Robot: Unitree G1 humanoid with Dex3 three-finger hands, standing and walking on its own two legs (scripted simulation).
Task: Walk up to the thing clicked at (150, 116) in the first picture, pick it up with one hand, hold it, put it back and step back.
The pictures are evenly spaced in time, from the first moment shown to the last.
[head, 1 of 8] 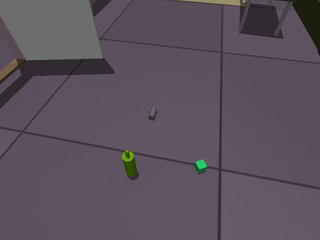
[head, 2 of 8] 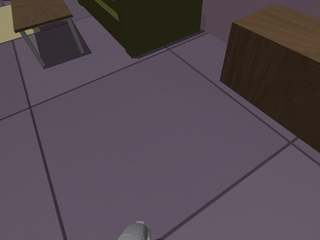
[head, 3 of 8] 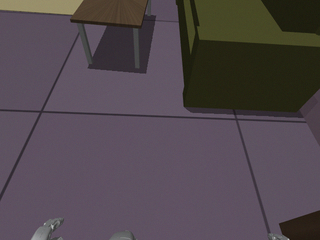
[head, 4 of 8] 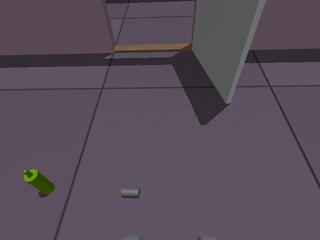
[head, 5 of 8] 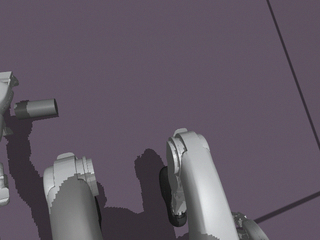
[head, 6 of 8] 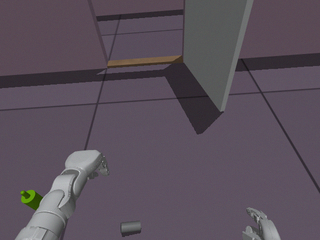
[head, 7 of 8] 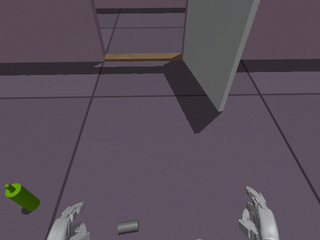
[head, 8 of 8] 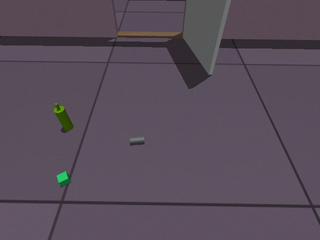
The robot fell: no
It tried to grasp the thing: yes
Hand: left
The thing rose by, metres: 0.63
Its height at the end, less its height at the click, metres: +0.00
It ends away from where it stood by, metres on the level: 0.12
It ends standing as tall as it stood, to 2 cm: yes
